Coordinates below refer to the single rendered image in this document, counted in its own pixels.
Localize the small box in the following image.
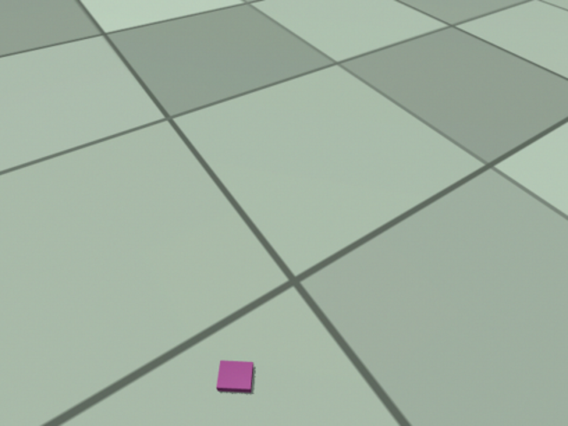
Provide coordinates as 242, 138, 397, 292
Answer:
217, 360, 254, 392

